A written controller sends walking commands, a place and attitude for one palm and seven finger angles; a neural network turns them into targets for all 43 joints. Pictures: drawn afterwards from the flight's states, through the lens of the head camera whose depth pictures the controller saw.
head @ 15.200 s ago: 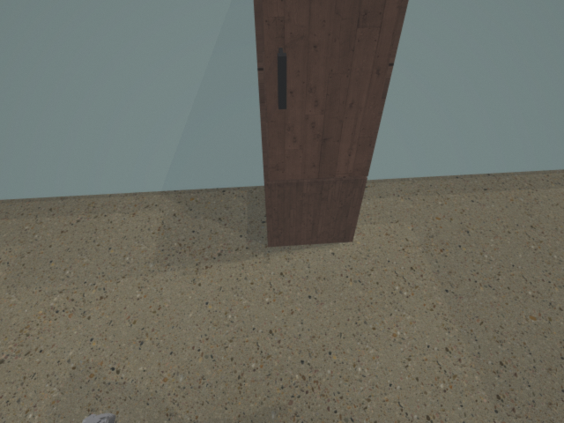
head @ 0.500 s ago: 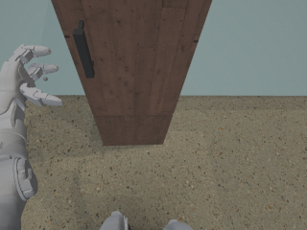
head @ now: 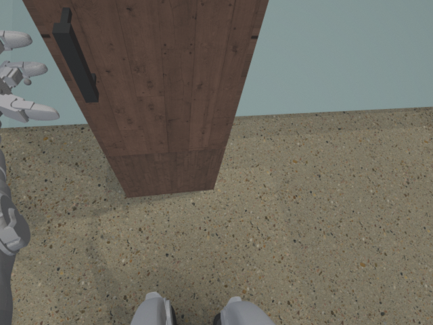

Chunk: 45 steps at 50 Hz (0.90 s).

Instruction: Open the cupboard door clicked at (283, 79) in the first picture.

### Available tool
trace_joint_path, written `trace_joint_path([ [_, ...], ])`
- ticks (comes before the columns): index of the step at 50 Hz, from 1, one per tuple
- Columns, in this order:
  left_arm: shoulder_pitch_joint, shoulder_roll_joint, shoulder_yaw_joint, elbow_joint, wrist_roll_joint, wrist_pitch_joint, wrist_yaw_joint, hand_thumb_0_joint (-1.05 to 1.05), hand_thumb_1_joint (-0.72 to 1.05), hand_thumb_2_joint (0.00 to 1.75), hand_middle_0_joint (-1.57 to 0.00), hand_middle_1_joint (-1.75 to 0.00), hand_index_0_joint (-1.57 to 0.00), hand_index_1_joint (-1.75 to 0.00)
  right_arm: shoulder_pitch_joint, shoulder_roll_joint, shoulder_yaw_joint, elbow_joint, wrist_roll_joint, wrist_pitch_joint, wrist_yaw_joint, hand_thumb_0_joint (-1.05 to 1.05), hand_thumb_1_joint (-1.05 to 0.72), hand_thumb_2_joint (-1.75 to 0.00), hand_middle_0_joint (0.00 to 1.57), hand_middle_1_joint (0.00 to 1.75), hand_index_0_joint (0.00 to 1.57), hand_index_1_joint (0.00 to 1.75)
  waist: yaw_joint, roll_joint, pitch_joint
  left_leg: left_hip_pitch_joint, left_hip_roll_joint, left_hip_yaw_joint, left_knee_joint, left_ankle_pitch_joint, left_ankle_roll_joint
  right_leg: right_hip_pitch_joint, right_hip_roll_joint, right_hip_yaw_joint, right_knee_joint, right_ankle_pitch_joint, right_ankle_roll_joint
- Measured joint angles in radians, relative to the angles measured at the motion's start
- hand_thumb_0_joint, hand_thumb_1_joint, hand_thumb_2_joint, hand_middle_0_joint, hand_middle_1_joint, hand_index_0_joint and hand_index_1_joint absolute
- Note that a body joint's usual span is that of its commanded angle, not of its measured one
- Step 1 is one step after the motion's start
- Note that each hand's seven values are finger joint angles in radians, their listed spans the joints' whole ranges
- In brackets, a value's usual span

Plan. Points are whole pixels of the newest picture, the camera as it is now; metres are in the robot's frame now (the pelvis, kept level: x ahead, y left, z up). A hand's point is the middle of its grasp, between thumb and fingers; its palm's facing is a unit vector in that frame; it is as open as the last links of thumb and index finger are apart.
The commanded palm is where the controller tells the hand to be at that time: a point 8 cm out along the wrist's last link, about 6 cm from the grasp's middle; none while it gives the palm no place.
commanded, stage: move the hooked fingers beside the handle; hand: left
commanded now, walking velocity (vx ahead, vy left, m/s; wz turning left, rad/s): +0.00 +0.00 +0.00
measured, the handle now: (80, 59) +0.56 +0.19 +0.10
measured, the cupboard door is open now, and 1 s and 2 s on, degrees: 0 0 0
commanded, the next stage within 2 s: slide the fingers in behind the handle in 0.64 s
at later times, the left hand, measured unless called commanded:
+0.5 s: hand (26, 88) +0.50 +0.27 +0.10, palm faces +0.06 -1.00 +0.00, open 14.0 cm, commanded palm +0.48 +0.31 +0.10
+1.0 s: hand (39, 89) +0.50 +0.25 +0.10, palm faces +0.05 -1.00 +0.00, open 14.0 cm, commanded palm +0.48 +0.29 +0.10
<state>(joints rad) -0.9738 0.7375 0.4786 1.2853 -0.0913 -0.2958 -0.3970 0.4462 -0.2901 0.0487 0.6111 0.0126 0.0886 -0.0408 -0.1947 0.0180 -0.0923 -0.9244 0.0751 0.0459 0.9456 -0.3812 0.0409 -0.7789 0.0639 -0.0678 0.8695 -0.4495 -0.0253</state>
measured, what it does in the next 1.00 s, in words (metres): stands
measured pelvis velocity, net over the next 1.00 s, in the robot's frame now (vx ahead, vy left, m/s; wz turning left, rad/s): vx -0.01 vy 0.00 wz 0.01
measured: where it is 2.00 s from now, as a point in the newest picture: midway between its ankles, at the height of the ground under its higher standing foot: outside the picture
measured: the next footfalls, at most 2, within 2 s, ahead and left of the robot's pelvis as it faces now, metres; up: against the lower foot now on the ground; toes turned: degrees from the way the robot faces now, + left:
none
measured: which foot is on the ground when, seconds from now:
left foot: down 0.00-1.00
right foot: down 0.00-1.00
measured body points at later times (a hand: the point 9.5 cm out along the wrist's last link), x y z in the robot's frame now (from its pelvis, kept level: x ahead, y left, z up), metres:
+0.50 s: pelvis +0.00 +0.00 +0.00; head +0.12 +0.04 +0.43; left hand +0.49 +0.32 +0.10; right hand +0.02 -0.27 -0.10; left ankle +0.03 +0.09 -0.68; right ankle -0.03 -0.11 -0.68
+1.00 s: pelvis -0.01 +0.00 +0.00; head +0.11 +0.03 +0.43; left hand +0.49 +0.30 +0.10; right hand -0.01 -0.27 -0.10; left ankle +0.03 +0.09 -0.68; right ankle -0.03 -0.11 -0.68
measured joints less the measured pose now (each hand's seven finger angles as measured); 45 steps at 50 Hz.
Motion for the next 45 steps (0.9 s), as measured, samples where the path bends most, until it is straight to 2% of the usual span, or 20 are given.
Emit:
trace_joint_path([
  [7, 0.037, -0.012, 0.011, -0.045, -0.012, -0.016, -0.011, -0.01, -0.50, 0.30, -0.30, -1.20, -0.30, -1.20, 0.002, 0.003, -0.006, -0.001, 0.000, 0.009, 0.004, 0.01, -0.91, -0.90, 0.20, 0.30, 0.20, 0.30, 0.009, -0.005, -0.003, -0.002, 0.003, -0.004, 0.005, -0.007, -0.002, 0.001, 0.004, -0.002, -0.002, -0.004, -0.002],
  [22, 0.051, -0.061, -0.027, -0.052, -0.026, -0.017, 0.006, -0.01, -0.50, 0.30, -0.30, -1.20, -0.30, -1.20, -0.048, 0.009, -0.005, -0.009, 0.003, 0.011, 0.009, 0.01, -0.91, -0.90, 0.20, 0.30, 0.20, 0.30, 0.026, -0.002, -0.014, 0.020, -0.006, -0.010, 0.005, -0.012, 0.000, 0.029, -0.003, -0.008, -0.006, -0.011, 0.001],
  [32, 0.060, -0.068, -0.022, -0.062, -0.028, -0.033, 0.008, -0.01, -0.50, 0.30, -0.30, -1.20, -0.30, -1.20, -0.049, 0.012, -0.004, -0.009, 0.003, 0.008, 0.010, 0.01, -0.91, -0.90, 0.20, 0.30, 0.20, 0.30, 0.031, 0.000, -0.015, 0.019, -0.006, -0.009, 0.011, -0.012, 0.001, 0.026, -0.003, -0.007, 0.004, -0.012, 0.001],
  [45, 0.037, -0.086, -0.056, -0.045, -0.031, -0.034, 0.029, -0.01, -0.50, 0.30, -0.30, -1.20, -0.30, -1.20, -0.029, 0.007, -0.004, 0.011, 0.002, 0.004, 0.008, 0.01, -0.91, -0.90, 0.20, 0.30, 0.20, 0.30, 0.026, 0.002, -0.011, 0.009, -0.009, -0.016, 0.016, -0.003, 0.001, 0.018, -0.006, -0.014, 0.012, -0.007, 0.001],
])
